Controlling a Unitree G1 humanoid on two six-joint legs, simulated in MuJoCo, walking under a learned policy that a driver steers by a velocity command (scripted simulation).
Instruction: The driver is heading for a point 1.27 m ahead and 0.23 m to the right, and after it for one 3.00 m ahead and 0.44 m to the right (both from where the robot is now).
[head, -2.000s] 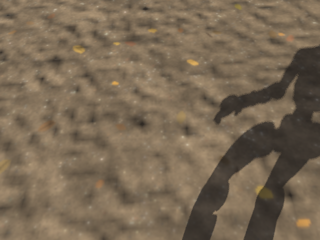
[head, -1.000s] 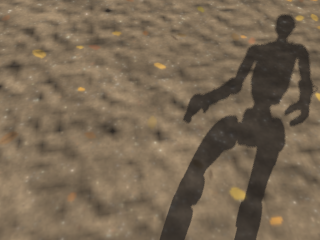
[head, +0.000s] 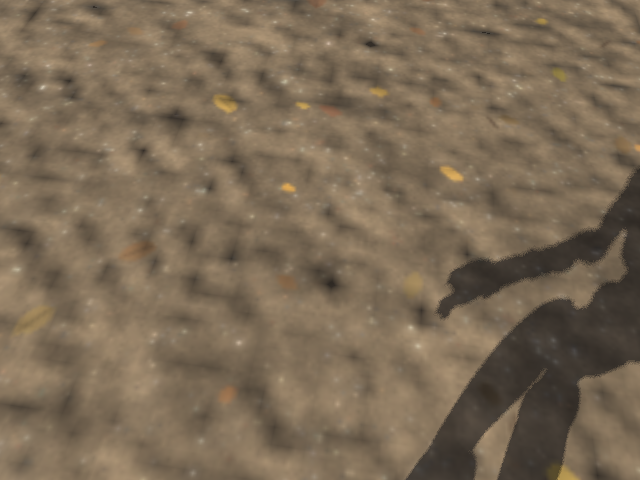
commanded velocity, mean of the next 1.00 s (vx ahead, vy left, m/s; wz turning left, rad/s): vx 0.73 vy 0.00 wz -0.39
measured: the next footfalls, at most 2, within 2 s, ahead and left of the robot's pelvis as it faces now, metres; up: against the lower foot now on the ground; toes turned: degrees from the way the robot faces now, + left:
right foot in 0.34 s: +0.12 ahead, -0.21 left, +0.00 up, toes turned -23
left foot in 0.78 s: +0.59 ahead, -0.31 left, +0.00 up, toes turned -28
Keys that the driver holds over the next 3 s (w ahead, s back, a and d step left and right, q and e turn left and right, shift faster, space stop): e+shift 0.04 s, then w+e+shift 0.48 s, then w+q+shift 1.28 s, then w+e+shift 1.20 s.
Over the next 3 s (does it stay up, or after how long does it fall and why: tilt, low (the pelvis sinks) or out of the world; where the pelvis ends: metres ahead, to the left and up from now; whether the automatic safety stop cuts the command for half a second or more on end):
stays up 2.38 -0.32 -0.05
